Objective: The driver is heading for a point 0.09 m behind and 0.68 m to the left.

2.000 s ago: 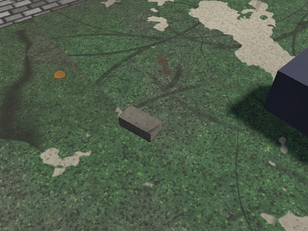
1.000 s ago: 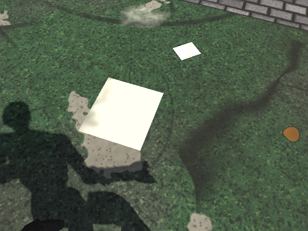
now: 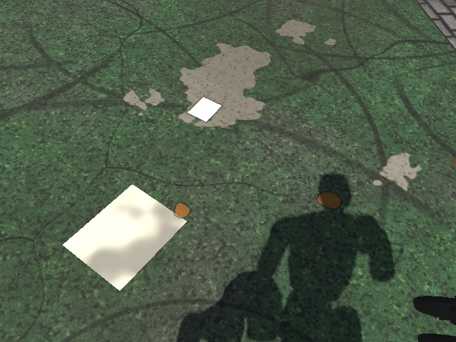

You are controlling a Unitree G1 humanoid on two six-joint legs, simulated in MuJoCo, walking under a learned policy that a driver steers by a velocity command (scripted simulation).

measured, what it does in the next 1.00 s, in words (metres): walks ahead, turning left: left foot, then right foot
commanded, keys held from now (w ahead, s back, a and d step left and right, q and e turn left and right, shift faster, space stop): w+q+shift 0.12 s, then q+shift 0.18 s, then w+q+shift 0.02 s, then w+shift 0.08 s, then shift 0.42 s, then q+shift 0.18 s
